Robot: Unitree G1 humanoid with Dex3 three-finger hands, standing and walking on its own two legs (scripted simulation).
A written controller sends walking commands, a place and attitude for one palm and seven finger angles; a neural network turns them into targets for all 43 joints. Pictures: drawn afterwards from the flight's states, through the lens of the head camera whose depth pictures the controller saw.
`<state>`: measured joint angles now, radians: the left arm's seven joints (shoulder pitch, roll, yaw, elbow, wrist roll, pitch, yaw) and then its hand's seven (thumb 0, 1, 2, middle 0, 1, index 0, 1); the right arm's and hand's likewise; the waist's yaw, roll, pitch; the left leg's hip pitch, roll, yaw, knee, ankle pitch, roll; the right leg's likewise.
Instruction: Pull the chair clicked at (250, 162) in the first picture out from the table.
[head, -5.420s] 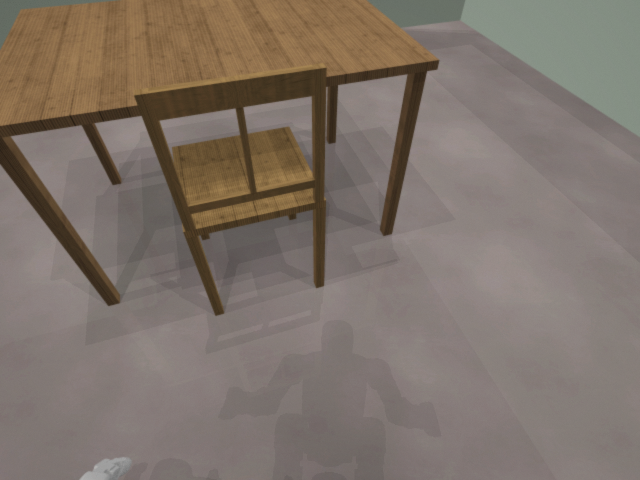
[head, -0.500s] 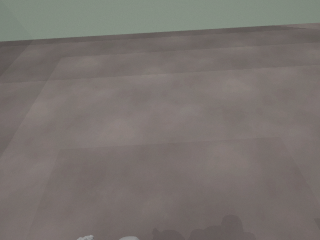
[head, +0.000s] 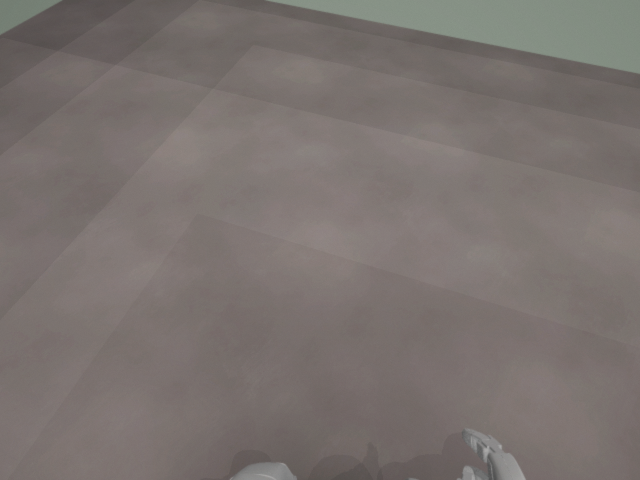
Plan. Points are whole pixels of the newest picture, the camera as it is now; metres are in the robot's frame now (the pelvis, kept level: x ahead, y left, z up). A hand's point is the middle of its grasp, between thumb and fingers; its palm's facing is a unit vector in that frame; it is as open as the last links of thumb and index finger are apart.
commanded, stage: walk around to get in front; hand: left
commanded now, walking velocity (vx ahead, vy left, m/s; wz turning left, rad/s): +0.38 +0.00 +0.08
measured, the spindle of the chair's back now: out of the picture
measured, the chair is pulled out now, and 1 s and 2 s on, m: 0.00 0.00 0.00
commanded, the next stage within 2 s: walk to a spot facing it in 0.12 s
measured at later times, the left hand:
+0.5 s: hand (264, 346) +0.32 +0.14 -0.16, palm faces -0.08 -0.98 -0.20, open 7.3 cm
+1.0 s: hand (234, 325) +0.35 +0.20 -0.16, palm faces -0.18 -0.96 -0.23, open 7.4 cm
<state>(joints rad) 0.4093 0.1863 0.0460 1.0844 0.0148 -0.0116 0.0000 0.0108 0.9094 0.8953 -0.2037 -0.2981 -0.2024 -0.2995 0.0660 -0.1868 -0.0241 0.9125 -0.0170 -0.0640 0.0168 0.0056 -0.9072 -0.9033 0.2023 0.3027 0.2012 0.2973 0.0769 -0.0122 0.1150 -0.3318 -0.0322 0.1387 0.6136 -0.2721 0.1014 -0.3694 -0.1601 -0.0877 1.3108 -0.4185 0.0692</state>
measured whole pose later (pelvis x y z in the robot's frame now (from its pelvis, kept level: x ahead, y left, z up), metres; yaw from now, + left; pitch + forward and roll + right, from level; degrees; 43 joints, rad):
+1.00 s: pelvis +0.25 +0.01 +0.01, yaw -19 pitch +2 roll +0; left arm 0.26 0.22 0.09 0.94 0.02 0.04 0.00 0.00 0.91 0.90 -0.21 -0.30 -0.20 -0.30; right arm 0.06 -0.20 -0.05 0.89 0.00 0.01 -0.03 0.01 -0.91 -0.90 0.20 0.30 0.20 0.30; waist 0.07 -0.03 0.04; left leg -0.26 0.00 -0.01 0.53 -0.32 -0.05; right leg -0.38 0.10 0.16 0.51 -0.17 -0.02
